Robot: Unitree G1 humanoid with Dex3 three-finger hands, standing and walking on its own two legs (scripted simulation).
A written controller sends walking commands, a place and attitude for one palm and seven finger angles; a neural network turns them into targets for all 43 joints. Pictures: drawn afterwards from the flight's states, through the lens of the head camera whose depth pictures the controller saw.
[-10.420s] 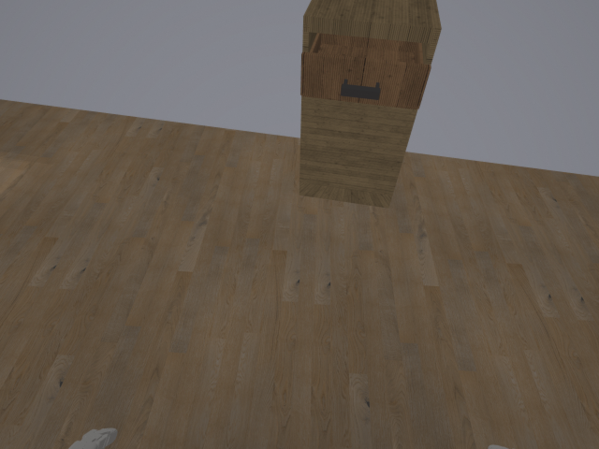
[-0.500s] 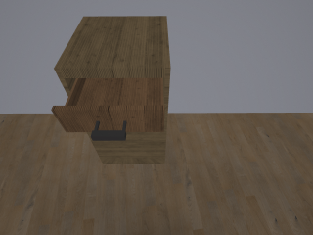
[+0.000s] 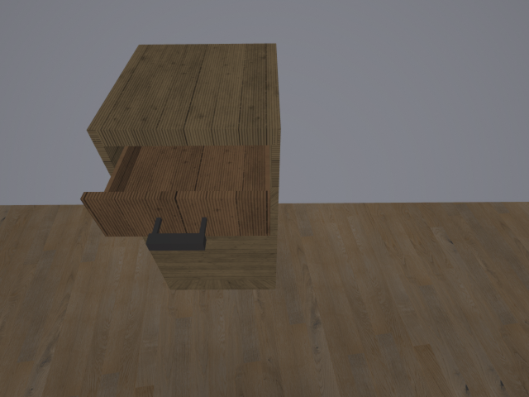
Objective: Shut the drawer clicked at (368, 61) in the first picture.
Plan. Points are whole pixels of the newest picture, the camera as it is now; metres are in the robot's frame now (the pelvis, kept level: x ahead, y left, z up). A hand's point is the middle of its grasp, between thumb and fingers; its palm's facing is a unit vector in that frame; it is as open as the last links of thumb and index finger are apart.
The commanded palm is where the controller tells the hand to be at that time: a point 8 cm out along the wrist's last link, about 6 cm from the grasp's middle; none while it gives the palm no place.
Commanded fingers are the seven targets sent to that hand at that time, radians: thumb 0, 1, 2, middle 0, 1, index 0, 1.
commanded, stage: look again from close up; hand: left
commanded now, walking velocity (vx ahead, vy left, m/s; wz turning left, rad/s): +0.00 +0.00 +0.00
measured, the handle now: (178, 232) +0.44 +0.21 -0.08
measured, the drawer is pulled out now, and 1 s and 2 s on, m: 0.16 0.16 0.16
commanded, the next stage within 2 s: raise the hand and make a fist in 0.32 s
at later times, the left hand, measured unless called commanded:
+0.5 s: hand out of the picture +0.04 +0.18 -0.14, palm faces +0.16 -0.96 -0.24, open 7.2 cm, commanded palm +0.11 +0.21 -0.07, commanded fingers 0.00 0.90 0.90 -0.30 -0.41 -0.30 -0.41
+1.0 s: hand (159, 385) +0.15 +0.16 -0.04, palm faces +0.09 -0.99 -0.05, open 5.1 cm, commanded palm +0.15 +0.21 -0.03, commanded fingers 0.00 0.90 0.90 -0.80 -0.95 -0.80 -0.95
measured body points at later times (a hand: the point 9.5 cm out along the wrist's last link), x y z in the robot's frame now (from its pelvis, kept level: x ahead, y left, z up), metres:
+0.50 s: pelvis +0.00 +0.00 +0.00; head +0.02 -0.01 +0.45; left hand +0.03 +0.24 -0.12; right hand +0.03 -0.23 -0.15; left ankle -0.03 +0.13 -0.74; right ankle -0.04 -0.09 -0.74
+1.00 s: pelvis -0.07 +0.00 -0.10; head -0.01 +0.00 +0.35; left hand +0.14 +0.22 -0.03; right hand +0.17 -0.19 -0.15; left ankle -0.03 +0.13 -0.74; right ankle -0.04 -0.09 -0.74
